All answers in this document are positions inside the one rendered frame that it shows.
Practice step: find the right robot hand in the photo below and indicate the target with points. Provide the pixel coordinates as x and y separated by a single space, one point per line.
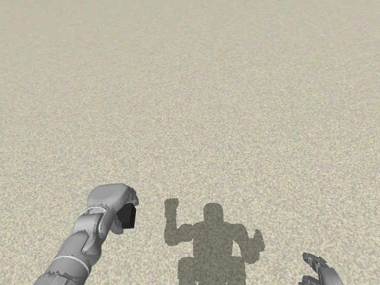
326 275

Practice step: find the left robot hand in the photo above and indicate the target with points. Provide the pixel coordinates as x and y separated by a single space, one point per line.
113 196

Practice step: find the left robot arm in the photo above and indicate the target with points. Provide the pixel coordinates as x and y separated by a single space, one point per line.
81 249

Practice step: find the small box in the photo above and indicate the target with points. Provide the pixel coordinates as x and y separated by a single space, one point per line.
126 215

